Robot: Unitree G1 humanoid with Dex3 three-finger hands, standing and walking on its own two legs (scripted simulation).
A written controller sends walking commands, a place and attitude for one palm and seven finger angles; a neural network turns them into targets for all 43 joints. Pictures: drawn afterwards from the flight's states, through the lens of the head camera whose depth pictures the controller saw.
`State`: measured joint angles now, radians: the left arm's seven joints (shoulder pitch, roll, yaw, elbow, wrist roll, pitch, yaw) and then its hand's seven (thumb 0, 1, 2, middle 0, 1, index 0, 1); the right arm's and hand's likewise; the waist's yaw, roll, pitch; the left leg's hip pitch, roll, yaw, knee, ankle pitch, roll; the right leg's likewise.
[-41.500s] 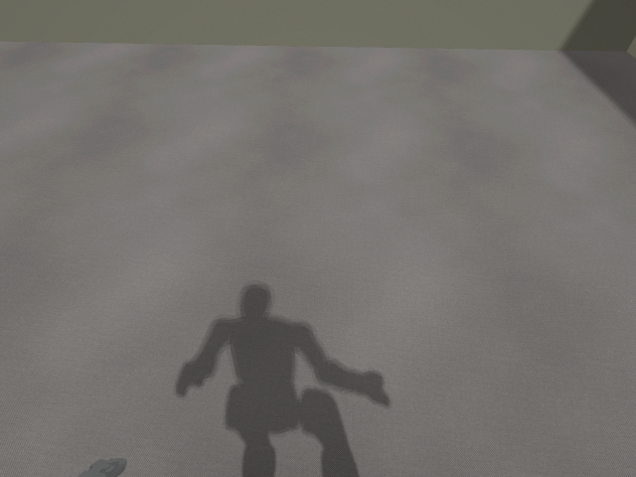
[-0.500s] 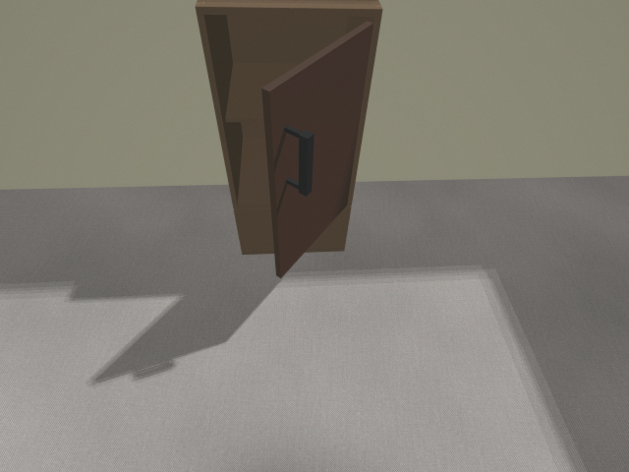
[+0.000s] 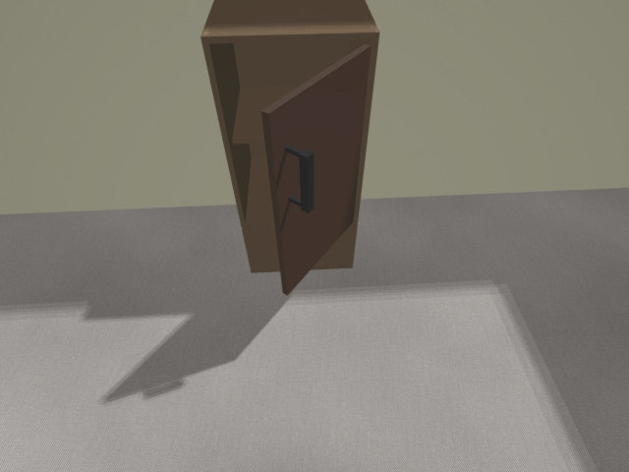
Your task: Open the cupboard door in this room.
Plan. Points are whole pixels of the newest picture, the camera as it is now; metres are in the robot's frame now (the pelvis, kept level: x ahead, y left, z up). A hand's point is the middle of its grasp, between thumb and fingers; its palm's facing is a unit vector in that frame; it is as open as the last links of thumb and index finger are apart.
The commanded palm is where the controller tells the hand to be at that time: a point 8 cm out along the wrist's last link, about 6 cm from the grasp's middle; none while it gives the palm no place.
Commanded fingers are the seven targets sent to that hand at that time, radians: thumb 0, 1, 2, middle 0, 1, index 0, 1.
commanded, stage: let the arm hang, fingers relaxed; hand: left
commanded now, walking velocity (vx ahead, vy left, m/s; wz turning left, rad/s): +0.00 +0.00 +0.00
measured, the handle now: (299, 179) +0.69 +0.07 -0.05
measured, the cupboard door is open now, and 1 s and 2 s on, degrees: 51 51 51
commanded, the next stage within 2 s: look to check the result in 0.26 s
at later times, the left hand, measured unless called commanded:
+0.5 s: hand out of the picture -0.01 +0.16 -0.17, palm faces +0.05 -0.98 -0.19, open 7.4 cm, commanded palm none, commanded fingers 0.00 0.90 0.90 -0.20 -0.30 -0.20 -0.30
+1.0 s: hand out of the picture +0.02 +0.16 -0.17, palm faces +0.03 -0.98 -0.20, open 7.4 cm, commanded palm none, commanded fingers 0.00 0.90 0.90 -0.20 -0.30 -0.20 -0.30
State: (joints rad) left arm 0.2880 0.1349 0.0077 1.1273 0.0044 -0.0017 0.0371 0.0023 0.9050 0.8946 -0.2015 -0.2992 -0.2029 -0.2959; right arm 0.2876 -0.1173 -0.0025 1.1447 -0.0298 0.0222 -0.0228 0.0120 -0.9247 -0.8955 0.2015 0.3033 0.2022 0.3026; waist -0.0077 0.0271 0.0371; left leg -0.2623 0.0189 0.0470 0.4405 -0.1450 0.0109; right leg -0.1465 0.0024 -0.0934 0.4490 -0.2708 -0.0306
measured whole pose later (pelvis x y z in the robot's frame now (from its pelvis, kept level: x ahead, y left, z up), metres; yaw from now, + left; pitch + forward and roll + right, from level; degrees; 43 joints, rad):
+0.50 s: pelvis +0.01 +0.00 +0.00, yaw +0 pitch -2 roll +0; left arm 0.30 0.13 0.01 1.15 0.00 0.00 0.04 0.00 0.90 0.89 -0.20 -0.30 -0.20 -0.30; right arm 0.26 -0.14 -0.01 1.15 -0.03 0.01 -0.03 0.00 -0.92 -0.90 0.20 0.30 0.20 0.30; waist 0.00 0.01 0.06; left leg -0.23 0.02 0.05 0.41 -0.15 0.01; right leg -0.11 0.00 -0.09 0.41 -0.27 -0.03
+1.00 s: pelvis +0.02 -0.01 +0.00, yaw -1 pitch -2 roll +0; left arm 0.27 0.14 0.01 1.14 0.00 -0.01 0.03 0.00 0.90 0.89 -0.20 -0.30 -0.20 -0.30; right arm 0.24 -0.15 0.00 1.15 -0.03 0.01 -0.03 0.00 -0.92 -0.90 0.20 0.30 0.20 0.30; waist 0.00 0.01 0.06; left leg -0.21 0.03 0.06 0.40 -0.16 0.00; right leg -0.09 0.01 -0.08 0.38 -0.27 -0.04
